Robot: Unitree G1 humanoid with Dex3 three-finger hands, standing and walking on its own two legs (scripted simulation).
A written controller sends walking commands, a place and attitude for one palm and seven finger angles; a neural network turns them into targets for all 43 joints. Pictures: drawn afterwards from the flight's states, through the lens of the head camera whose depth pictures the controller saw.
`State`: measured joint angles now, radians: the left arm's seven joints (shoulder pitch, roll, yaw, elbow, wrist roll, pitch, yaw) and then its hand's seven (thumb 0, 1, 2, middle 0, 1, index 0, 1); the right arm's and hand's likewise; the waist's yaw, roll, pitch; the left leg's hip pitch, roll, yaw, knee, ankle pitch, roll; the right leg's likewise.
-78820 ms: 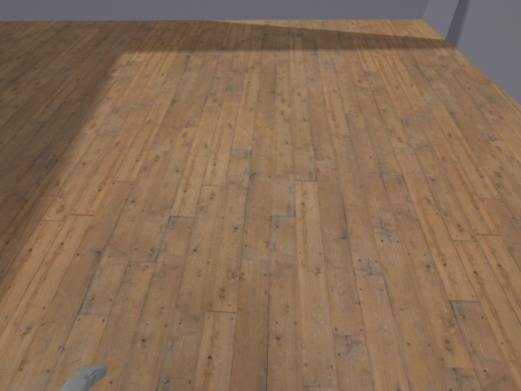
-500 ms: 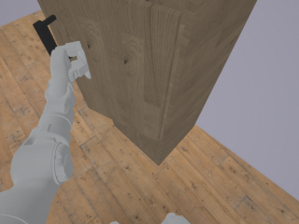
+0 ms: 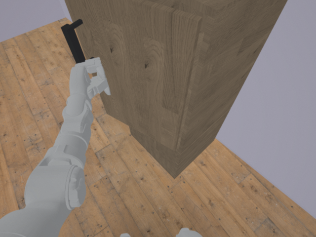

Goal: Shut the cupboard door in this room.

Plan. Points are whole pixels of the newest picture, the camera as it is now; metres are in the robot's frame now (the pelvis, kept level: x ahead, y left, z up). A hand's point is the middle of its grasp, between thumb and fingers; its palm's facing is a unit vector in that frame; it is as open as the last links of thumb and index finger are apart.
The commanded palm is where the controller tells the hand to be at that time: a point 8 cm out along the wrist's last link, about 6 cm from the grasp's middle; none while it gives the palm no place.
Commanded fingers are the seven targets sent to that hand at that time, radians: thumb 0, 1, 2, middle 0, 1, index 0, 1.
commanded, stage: draw the hand back to the body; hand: left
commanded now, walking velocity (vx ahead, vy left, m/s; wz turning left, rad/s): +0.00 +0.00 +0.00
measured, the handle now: (81, 46) +0.66 +0.20 +0.10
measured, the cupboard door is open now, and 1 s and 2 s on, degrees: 16 16 16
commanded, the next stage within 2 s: step back with the hand held close in 1.50 s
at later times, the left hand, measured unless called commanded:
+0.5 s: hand (57, 122) +0.34 +0.19 +0.14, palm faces +0.05 -0.99 -0.12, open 3.1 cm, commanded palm +0.30 +0.24 +0.16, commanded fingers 0.00 0.90 0.90 -1.02 -1.20 -1.02 -1.20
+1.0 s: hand out of the picture +0.24 +0.27 +0.18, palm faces +0.39 -0.85 -0.36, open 5.1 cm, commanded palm +0.19 +0.31 +0.20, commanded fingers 0.00 0.90 0.90 -0.34 -0.45 -0.34 -0.45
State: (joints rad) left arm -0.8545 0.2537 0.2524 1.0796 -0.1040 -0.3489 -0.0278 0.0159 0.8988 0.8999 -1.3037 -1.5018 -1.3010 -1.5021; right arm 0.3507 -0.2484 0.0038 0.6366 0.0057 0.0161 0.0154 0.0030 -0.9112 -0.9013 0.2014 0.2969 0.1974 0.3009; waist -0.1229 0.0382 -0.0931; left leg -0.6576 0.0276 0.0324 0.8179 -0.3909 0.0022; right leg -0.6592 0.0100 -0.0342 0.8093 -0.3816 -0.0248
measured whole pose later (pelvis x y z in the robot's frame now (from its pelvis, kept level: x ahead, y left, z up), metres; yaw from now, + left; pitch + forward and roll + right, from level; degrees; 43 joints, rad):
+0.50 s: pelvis +0.01 +0.01 +0.03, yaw +0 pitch +2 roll +0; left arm -0.19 0.27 0.15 0.31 -0.17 -0.09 -0.11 0.01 0.90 0.90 -1.24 -1.43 -1.24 -1.43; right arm 0.22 -0.27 0.01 0.57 0.07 0.00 -0.07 0.01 -0.91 -0.90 0.20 0.30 0.20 0.30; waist -0.01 0.05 -0.06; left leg -0.32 0.01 0.04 0.62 -0.33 0.02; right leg -0.32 0.00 -0.03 0.61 -0.32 -0.01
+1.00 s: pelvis +0.03 +0.02 +0.04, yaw +1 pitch -3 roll +0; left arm 0.35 0.32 0.26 -0.27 -0.07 -0.03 0.08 0.01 0.89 0.90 -0.61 -0.74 -0.61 -0.74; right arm 0.20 -0.21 0.05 0.61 0.01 0.00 -0.07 0.01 -0.91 -0.90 0.20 0.30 0.20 0.30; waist 0.05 0.07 0.00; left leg -0.10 -0.02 0.03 0.42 -0.27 0.03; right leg -0.08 -0.02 -0.04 0.39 -0.26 0.01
